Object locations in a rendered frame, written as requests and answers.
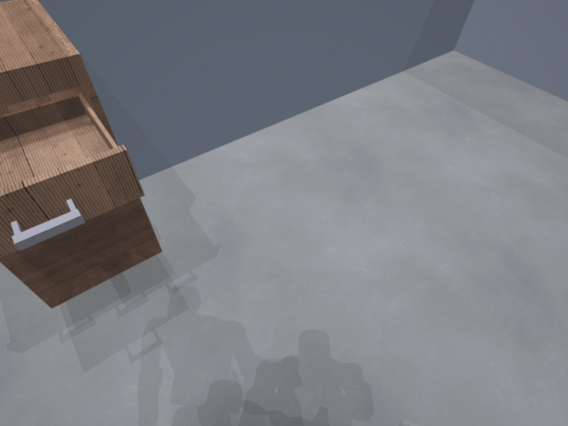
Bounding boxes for handle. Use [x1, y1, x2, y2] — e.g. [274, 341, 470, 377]
[11, 199, 85, 251]

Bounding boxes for cabinet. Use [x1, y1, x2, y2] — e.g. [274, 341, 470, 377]
[0, 0, 162, 308]

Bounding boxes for drawer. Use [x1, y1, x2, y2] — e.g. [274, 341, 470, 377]
[0, 93, 145, 258]

